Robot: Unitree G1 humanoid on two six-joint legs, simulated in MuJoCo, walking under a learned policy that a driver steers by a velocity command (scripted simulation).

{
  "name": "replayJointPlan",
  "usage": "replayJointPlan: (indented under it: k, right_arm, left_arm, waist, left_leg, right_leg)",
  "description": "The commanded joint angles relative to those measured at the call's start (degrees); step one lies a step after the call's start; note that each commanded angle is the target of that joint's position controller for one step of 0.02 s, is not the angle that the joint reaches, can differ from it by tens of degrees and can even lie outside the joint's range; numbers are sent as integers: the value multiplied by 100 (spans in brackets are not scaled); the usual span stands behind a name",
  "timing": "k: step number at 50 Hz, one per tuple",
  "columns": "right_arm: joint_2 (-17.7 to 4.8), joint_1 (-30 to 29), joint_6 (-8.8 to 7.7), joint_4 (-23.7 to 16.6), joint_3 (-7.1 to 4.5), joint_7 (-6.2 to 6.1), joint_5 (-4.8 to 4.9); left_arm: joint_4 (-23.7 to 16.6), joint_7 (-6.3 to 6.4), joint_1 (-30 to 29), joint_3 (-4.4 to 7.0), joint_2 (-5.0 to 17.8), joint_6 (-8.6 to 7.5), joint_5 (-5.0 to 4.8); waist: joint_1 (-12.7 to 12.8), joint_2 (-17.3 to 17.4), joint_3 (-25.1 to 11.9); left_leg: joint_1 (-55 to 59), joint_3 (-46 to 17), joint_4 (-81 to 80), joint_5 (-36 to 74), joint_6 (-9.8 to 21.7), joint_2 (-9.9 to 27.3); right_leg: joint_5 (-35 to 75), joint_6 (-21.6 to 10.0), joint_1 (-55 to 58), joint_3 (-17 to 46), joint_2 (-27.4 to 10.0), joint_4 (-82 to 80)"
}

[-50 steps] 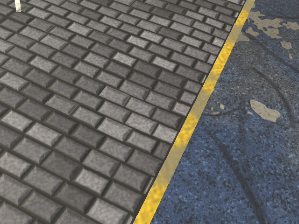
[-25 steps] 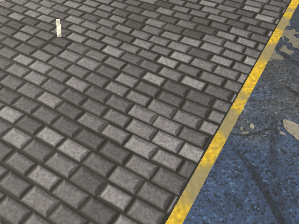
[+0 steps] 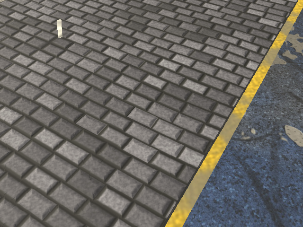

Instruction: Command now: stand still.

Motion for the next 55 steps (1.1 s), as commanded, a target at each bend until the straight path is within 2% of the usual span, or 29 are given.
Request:
replayJointPlan:
  k: [1,19,36,37,38,39,40,41,42,43,44,46,48,50,51,52,53,54,55]
  right_arm:
    - [-660,44,-58,-125,-156,-34,4]
    - [-641,74,-96,820,-88,-70,33]
    - [-588,171,-112,1296,17,-83,46]
    - [-510,258,-106,1349,40,-86,45]
    - [-469,236,-100,1354,52,-93,62]
    - [-486,143,-118,1304,49,-94,89]
    - [-509,-33,-176,1189,56,-76,103]
    - [-539,-256,-274,1043,68,-37,117]
    - [-564,-440,-373,941,62,12,146]
    - [-598,-473,-453,911,37,66,172]
    - [-605,-379,-521,928,13,118,189]
    - [-553,-426,-637,923,5,188,209]
    - [-365,-452,-682,937,45,215,176]
    - [-360,43,-641,1131,15,230,174]
    - [-454,346,-580,1237,-29,208,157]
    - [-623,568,-525,1249,-69,159,130]
    - [-1036,756,-462,1186,-119,98,69]
    - [-1282,990,-442,1320,-119,139,-35]
    - [-1045,765,-494,1242,-61,189,-4]
  left_arm:
    - [-167,24,-46,131,660,-73,-7]
    - [447,76,220,72,700,-35,-25]
    - [683,93,490,40,650,-3,-36]
    - [733,102,575,32,619,2,-30]
    - [750,121,602,56,687,16,-52]
    - [741,147,644,127,908,31,-96]
    - [753,170,808,187,1096,33,-128]
    - [748,192,909,256,1263,9,-138]
    - [738,208,981,293,1299,-45,-105]
    - [718,205,1021,298,1229,-109,-69]
    - [681,193,1008,290,1122,-156,-87]
    - [558,175,849,271,970,-176,-155]
    - [543,170,820,275,1006,-94,-134]
    - [589,162,853,280,1083,29,-163]
    - [594,160,874,249,1013,50,-169]
    - [594,148,894,169,796,24,-133]
    - [507,143,961,46,425,-14,40]
    - [453,223,1181,6,140,10,15]
    - [449,269,1112,105,577,56,-59]
  waist:
    - [-6,-30,-163]
    - [33,-42,-56]
    - [36,-34,-5]
    - [35,-85,-133]
    - [64,-193,-53]
    - [126,-459,81]
    - [210,-753,247]
    - [286,-935,479]
    - [327,-915,699]
    - [319,-800,779]
    - [242,-625,739]
    - [187,-402,650]
    - [163,-499,370]
    - [-92,-547,1]
    - [-228,-483,-120]
    - [-343,-232,-240]
    - [-289,846,-440]
    - [-217,1669,-782]
    - [-187,1062,-580]
  left_leg:
    - [267,-199,-298,1276,84,274]
    - [195,-38,-488,1140,3,256]
    - [98,58,-546,1064,-7,266]
    - [139,160,-509,650,-3,189]
    - [-6,320,-322,67,15,58]
    - [-357,561,114,-646,40,-123]
    - [-884,700,615,-1000,78,-136]
    - [-1284,725,1186,-1011,124,68]
    - [-1696,629,1772,-1092,162,312]
    - [-2159,531,2315,-1306,198,491]
    - [-2499,495,2567,-1342,243,633]
    - [-2412,618,1921,-1098,280,722]
    - [-1443,976,940,-688,179,458]
    - [-90,1310,49,585,83,93]
    - [465,1281,-235,889,83,17]
    - [974,897,-486,1198,152,317]
    - [1367,-333,-764,2387,395,1337]
    - [1321,-1558,-970,2518,1246,2264]
    - [1029,-1746,-1100,2031,1518,2253]
  right_leg:
    - [663,-103,-250,477,-443,-665]
    - [757,-176,-105,522,-418,-850]
    - [892,-192,-55,510,-377,-872]
    - [249,-206,-5,522,-358,-975]
    - [-766,-282,-61,636,-377,-1132]
    - [-1818,-477,-93,982,-558,-1354]
    - [-2716,-772,-50,1670,-1041,-1718]
    - [-3087,-1101,-134,2402,-1619,-2077]
    - [-2926,-1345,-157,2862,-1997,-2291]
    - [-2558,-1467,74,3022,-2166,-2340]
    - [-2217,-1455,379,2938,-2172,-2294]
    - [-1149,-1158,601,2162,-1797,-2148]
    - [262,-957,332,1221,-1270,-1738]
    - [1197,-840,-206,820,-1048,-1187]
    - [1298,-698,-453,784,-957,-934]
    - [1149,-413,-709,587,-738,-496]
    - [-207,26,-1140,88,-208,682]
    - [-1807,256,-1405,54,57,1572]
    - [-2112,369,-1500,338,-134,2444]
